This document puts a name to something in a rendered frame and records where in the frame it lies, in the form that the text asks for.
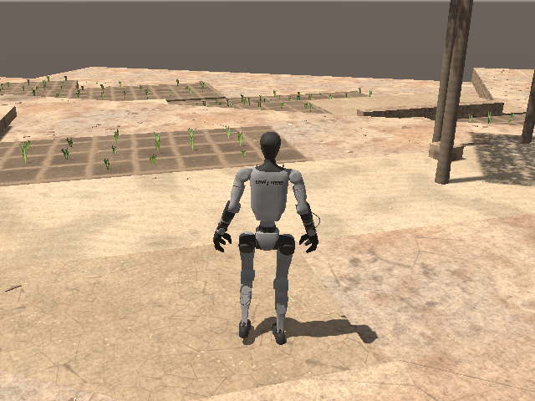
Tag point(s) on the robot right upper arm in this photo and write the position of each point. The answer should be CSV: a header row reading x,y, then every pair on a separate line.
x,y
296,178

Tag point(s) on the robot left upper arm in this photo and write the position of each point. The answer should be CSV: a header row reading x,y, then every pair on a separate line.
x,y
238,187

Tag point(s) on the right robot forearm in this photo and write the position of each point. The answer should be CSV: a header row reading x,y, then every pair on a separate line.
x,y
308,222

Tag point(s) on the right robot hand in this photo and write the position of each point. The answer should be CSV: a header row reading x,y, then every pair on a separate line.
x,y
310,239

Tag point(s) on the robot torso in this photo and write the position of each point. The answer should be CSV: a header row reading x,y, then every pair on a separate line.
x,y
268,202

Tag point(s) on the robot right thigh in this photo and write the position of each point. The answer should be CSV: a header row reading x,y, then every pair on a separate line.
x,y
286,247

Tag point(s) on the left robot forearm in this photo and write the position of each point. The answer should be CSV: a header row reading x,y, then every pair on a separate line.
x,y
225,220

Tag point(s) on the left robot hand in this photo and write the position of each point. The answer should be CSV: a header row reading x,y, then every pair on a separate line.
x,y
218,238

